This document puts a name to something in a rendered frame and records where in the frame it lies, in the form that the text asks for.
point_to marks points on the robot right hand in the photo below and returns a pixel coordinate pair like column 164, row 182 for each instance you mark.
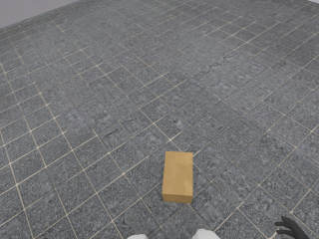
column 295, row 231

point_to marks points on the carton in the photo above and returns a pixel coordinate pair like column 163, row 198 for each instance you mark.
column 177, row 183

